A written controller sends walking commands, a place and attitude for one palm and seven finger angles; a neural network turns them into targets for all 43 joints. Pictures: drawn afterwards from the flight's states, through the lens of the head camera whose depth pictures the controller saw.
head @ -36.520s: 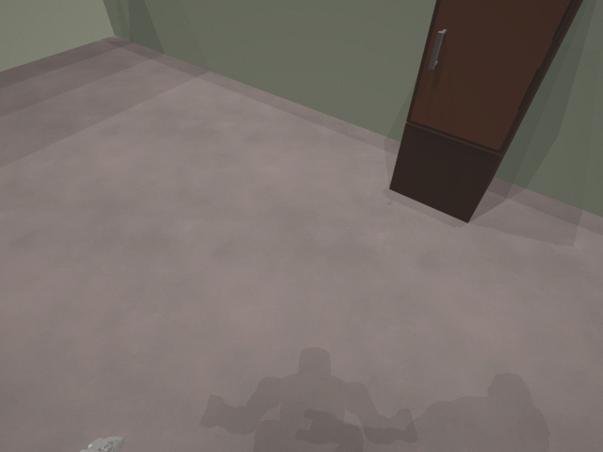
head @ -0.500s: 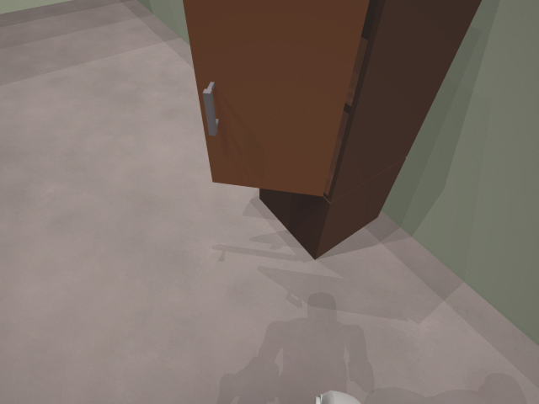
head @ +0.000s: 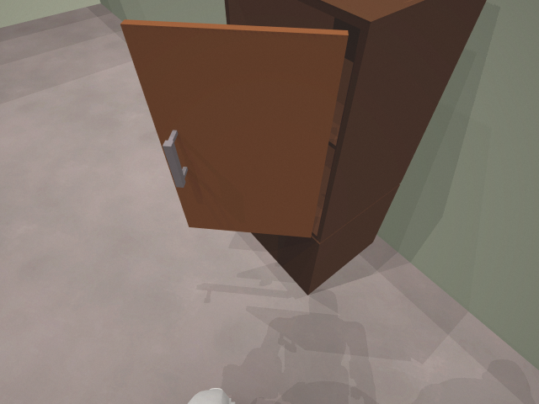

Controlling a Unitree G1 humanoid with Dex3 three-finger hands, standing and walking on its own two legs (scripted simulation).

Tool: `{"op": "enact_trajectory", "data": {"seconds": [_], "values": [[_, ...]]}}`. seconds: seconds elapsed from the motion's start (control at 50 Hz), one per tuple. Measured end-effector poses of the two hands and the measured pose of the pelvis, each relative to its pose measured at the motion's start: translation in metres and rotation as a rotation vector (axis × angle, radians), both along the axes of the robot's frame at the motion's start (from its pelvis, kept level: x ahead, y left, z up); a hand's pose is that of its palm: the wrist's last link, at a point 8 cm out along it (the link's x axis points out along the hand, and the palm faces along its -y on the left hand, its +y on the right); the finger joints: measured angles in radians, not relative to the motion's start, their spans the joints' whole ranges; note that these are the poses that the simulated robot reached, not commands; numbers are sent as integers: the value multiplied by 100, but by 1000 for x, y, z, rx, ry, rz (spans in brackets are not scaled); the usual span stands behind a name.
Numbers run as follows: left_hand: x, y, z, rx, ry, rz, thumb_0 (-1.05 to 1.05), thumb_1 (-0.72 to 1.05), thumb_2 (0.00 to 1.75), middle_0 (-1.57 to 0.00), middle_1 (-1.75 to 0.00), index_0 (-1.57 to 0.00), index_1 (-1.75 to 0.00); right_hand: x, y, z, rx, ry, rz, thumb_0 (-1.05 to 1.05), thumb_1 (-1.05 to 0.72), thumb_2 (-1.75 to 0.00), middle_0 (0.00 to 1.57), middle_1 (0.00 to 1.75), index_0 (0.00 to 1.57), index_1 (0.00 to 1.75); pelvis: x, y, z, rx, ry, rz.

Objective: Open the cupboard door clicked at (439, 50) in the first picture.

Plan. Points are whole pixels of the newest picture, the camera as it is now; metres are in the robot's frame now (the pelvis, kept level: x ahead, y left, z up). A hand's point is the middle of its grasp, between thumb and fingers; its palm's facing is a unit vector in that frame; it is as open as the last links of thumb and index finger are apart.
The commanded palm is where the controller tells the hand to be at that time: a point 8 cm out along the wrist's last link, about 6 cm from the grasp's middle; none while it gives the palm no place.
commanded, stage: come to a stop and stand still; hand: left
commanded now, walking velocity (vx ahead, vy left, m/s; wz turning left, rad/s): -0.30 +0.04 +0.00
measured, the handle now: (177, 159) +0.60 +0.25 -0.04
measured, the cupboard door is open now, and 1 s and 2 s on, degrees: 46 46 46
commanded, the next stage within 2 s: look again from close up in 0.90 s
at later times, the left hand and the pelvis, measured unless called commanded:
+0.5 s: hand out of the picture +0.05 +0.21 -0.18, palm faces +0.02 -0.96 -0.28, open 7.4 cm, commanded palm none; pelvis -0.01 +0.00 -0.02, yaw -2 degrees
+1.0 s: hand out of the picture +0.01 +0.15 -0.18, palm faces +0.03 -0.98 -0.19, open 7.3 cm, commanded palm none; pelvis -0.01 -0.02 +0.00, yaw -1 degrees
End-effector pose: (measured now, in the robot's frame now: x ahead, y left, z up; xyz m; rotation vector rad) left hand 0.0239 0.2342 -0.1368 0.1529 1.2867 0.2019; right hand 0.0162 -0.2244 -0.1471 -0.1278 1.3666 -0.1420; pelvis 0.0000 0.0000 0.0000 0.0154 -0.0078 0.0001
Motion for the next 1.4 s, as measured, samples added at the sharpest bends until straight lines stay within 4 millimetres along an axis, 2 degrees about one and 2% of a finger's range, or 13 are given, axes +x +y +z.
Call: {"op": "enact_trajectory", "data": {"seconds": [0.08, 0.14, 0.2, 0.28, 0.36, 0.44, 0.5, 0.58, 0.68, 0.76, 0.94, 1.12, 1.4], "values": [[-10, 9, -15, -31, 86, 28, -1, 93, 89, -20, -30, -20, -30, 49, 7, 0, -39, -70, 23, 1, -93, -89, 20, 30, 20, 30, 19, 17, -8, -20, -13, -6], [-9, 20, -31, -45, 122, 52, 0, 92, 89, -20, -30, -20, -30, 76, 16, -1, -70, -112, 45, 1, -93, -89, 20, 30, 20, 30, 30, 28, -17, -28, -15, -1], [-4, 27, -34, -45, 132, 50, 0, 91, 89, -20, -30, -20, -30, 92, 23, 3, -84, -136, 68, 1, -92, -89, 20, 30, 20, 30, 29, 32, -17, -15, -9, -14], [7, 33, -28, -34, 120, 30, 0, 91, 89, -20, -30, -20, -30, 98, 27, 6, -85, -159, 72, 1, -92, -89, 20, 30, 21, 30, 20, 32, -14, -27, 7, -21], [17, 35, -21, -7, 84, -2, 0, 91, 89, -20, -30, -20, -30, 89, 19, 5, -78, -169, 50, 1, -91, -89, 20, 30, 21, 30, 9, 26, -13, -34, 18, -38], [23, 29, -13, 24, 33, -32, 0, 91, 89, -20, -30, -19, -30, 66, 0, -2, -65, -158, 21, 1, -91, -89, 21, 30, 21, 30, -3, 12, -14, -33, 18, -40], [18, 19, -11, 53, 1, -48, 0, 91, 89, -20, -30, -19, -30, 43, -19, -12, -50, -125, -13, 1, -91, -89, 21, 30, 21, 30, -9, -2, -20, -8, 15, -40], [7, 1, -5, 37, 11, -48, 0, 90, 89, -20, -30, -19, -30, 13, -35, -9, -47, -49, -36, 1, -91, -89, 20, 30, 21, 30, -9, -10, -13, -7, 8, -23], [5, -19, -14, -16, 22, -56, 0, 90, 89, -20, -30, -20, -30, -15, -41, -4, -69, 7, -58, 1, -91, -89, 20, 30, 20, 30, -6, -14, -12, -12, 11, -25], [3, -24, -21, -36, 29, -33, 0, 92, 89, -20, -30, -20, -30, -31, -34, -2, -75, 48, -41, 1, -91, -89, 20, 30, 20, 30, -7, -18, -12, -15, 2, -18], [-12, -30, -14, -42, 58, -30, 0, 92, 89, -20, -30, -20, -30, -35, -16, -2, -21, 44, -30, 1, -91, -89, 20, 30, 20, 30, -12, -23, -4, -15, -16, -24], [-32, -29, -13, -20, 69, -62, 0, 91, 89, -20, -30, -20, -30, -30, -16, -8, -14, -28, -32, 2, -93, -89, 20, 30, 20, 30, -18, -13, -9, -32, -14, -32], [-29, -8, -11, -1, 63, -66, 0, 90, 89, -20, -30, -20, -30, -37, 1, -9, 6, -11, -7, 2, -93, -89, 20, 30, 20, 30, -17, -3, -9, -7, -10, -38]]}}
